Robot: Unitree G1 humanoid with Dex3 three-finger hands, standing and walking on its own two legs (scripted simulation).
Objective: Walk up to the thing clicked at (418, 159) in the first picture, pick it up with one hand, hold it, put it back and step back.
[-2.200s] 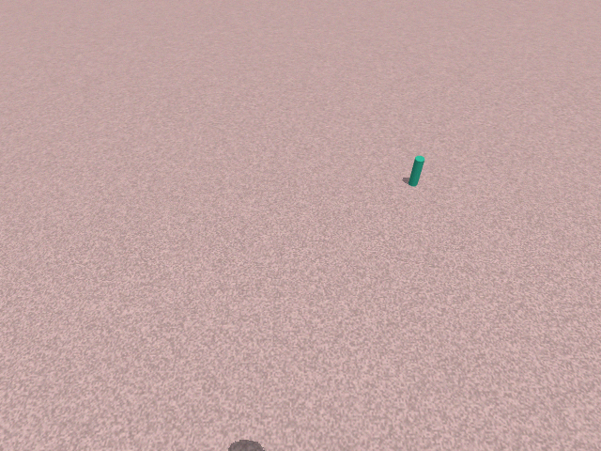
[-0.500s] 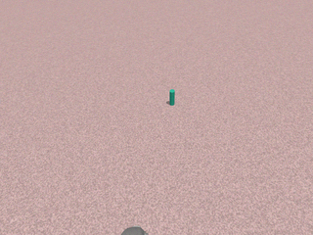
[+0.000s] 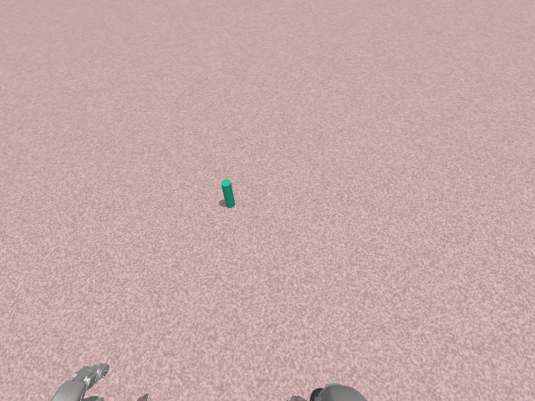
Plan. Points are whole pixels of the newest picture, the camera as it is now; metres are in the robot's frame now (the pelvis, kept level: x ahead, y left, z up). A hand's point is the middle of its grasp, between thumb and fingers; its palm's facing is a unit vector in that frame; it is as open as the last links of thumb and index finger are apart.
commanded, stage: walk up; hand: left
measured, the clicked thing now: (228, 194) +1.07 +0.19 -0.68
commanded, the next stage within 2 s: none
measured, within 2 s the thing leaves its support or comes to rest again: neither
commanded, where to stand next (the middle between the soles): +0.73 +0.00 m, yaw -2 degrees
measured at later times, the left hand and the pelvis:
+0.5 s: hand (110, 365) +0.23 +0.30 -0.15, palm faces -0.04 -0.93 -0.37, open 7.4 cm; pelvis +0.22 +0.02 -0.01, yaw -2 degrees
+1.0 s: hand (153, 220) +0.52 +0.26 -0.12, palm faces -0.09 -0.90 -0.43, open 7.4 cm; pelvis +0.41 -0.01 +0.00, yaw -3 degrees
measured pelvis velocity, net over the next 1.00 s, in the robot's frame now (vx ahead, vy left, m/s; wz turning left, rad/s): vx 0.41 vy -0.01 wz -0.06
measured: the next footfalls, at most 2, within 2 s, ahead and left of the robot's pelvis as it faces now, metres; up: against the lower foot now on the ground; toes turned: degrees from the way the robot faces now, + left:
left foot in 0.48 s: +0.38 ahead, +0.13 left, +0.00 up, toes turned +3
right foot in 0.94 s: +0.53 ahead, -0.13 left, +0.00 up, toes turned -8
